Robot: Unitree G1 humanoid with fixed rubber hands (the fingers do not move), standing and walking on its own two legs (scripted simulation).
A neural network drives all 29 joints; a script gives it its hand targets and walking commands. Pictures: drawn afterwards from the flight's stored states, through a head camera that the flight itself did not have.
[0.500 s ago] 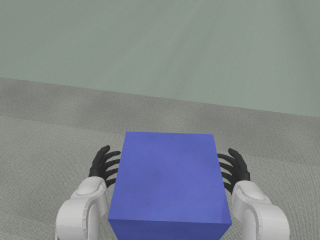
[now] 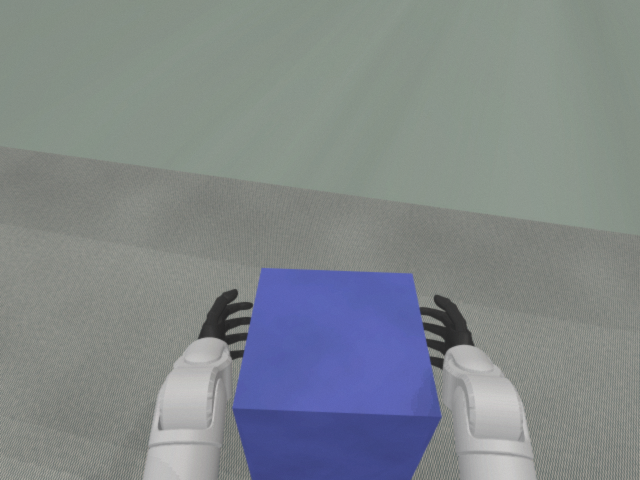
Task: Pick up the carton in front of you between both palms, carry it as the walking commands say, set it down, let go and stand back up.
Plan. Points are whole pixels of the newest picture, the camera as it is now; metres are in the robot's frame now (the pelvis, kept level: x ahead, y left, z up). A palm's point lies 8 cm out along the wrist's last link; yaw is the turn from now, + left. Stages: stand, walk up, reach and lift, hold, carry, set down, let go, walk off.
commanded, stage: carry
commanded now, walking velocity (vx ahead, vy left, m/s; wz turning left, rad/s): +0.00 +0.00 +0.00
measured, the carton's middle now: (332, 383) +0.27 +0.00 -0.05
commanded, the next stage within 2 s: hold in 1.24 s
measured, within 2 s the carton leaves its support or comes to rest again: neither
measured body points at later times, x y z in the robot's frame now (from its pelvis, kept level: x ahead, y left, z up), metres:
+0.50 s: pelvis -0.03 +0.01 +0.00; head -0.04 +0.01 +0.45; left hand +0.27 +0.16 +0.03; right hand +0.27 -0.14 +0.03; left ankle -0.10 +0.11 -0.73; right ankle +0.03 -0.11 -0.73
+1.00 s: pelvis -0.04 +0.02 +0.00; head -0.05 +0.02 +0.45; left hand +0.26 +0.17 +0.03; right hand +0.26 -0.13 +0.03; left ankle -0.10 +0.11 -0.73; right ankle +0.03 -0.11 -0.73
